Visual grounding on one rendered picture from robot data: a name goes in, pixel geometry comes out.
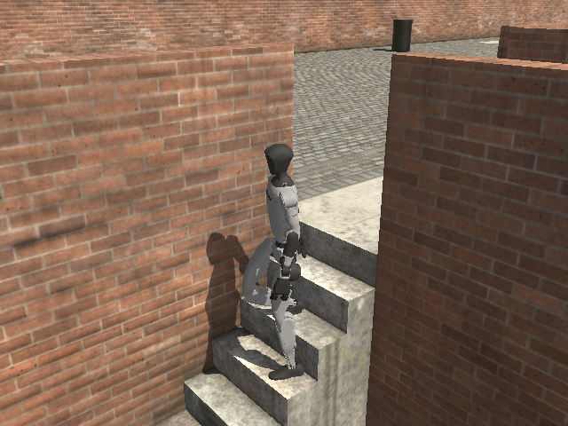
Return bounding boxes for stairs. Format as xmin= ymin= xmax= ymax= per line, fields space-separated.
xmin=154 ymin=221 xmax=377 ymax=426

